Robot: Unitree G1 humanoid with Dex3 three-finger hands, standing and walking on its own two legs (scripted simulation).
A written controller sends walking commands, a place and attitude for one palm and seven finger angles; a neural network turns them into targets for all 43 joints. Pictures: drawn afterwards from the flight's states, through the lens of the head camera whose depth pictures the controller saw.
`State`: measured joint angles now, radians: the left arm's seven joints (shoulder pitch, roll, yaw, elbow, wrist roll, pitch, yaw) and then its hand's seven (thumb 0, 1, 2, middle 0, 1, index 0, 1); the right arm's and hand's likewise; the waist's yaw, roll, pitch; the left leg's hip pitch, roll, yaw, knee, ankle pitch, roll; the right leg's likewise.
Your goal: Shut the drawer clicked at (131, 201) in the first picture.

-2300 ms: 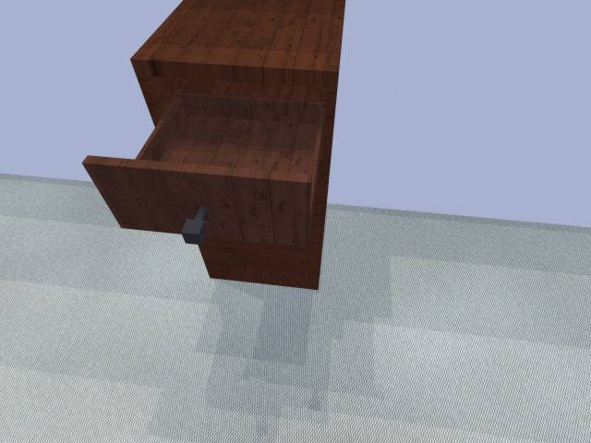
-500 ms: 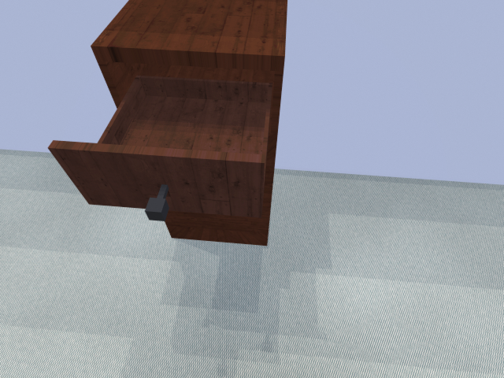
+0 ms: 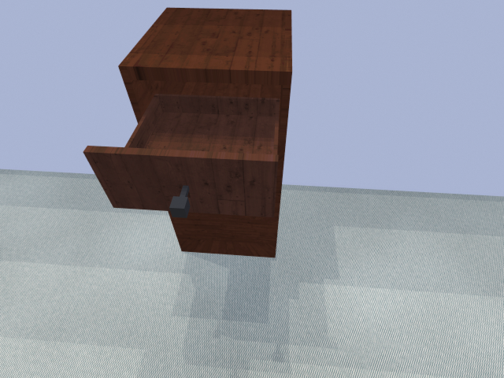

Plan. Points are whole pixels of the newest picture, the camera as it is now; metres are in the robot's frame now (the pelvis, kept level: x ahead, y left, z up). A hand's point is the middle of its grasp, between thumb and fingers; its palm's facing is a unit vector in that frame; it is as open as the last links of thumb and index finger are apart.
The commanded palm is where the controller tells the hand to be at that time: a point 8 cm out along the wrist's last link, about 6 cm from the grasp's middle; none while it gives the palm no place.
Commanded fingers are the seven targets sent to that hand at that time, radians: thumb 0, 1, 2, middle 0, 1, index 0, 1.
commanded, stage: look again from close up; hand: left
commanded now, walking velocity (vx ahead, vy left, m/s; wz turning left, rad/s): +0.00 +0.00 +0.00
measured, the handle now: (182, 200) +0.45 +0.18 -0.01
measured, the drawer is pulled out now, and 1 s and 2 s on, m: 0.28 0.28 0.28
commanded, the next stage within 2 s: shuffle to correct the standing spot in 0.64 s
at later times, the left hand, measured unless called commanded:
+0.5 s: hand out of the picture +0.03 +0.15 -0.17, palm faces +0.01 -0.98 -0.19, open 7.3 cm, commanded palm none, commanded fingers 0.00 0.90 0.90 -0.20 -0.30 -0.20 -0.30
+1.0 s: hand out of the picture +0.04 +0.15 -0.18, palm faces +0.06 -0.99 -0.16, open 7.4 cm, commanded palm none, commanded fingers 0.00 0.90 0.90 -0.20 -0.30 -0.20 -0.30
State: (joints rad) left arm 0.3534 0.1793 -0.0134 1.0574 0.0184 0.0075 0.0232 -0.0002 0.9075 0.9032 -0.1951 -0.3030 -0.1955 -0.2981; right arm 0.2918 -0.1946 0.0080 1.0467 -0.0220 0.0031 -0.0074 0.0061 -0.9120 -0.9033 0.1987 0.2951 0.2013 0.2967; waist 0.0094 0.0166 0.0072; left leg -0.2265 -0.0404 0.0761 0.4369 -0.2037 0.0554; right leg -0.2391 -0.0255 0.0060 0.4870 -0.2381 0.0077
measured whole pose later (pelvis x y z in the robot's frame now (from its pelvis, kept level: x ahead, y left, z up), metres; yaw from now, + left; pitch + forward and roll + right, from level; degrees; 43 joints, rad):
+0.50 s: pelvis +0.03 -0.02 +0.00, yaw +0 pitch -1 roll +1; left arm 0.27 0.15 -0.02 1.11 0.01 -0.02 0.03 0.01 0.93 0.90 -0.20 -0.30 -0.20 -0.30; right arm 0.26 -0.15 0.01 1.15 -0.01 -0.02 -0.03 0.01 -0.92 -0.90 0.20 0.29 0.20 0.30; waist 0.00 -0.01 0.03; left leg -0.18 -0.02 0.07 0.43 -0.24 0.03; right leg -0.18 0.00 0.00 0.46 -0.27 -0.01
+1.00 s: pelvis +0.06 -0.02 -0.01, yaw +0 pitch +0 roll +0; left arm 0.33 0.15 0.01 1.10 0.02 -0.01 0.01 0.00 0.91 0.90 -0.20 -0.30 -0.20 -0.30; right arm 0.29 -0.16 0.01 1.13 -0.03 -0.01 -0.01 0.01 -0.91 -0.90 0.20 0.29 0.20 0.30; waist 0.01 -0.01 0.01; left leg -0.19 0.01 0.05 0.57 -0.37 0.02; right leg -0.16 0.02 -0.02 0.53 -0.37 -0.02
